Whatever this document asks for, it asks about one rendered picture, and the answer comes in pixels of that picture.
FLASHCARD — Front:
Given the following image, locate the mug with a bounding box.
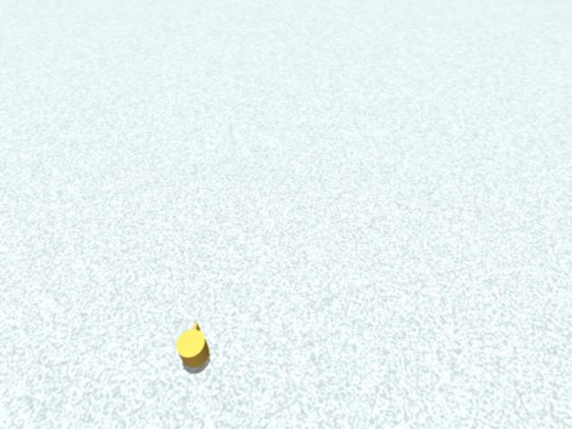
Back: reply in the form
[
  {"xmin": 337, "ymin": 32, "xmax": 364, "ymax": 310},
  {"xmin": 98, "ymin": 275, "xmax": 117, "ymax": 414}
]
[{"xmin": 176, "ymin": 323, "xmax": 209, "ymax": 367}]

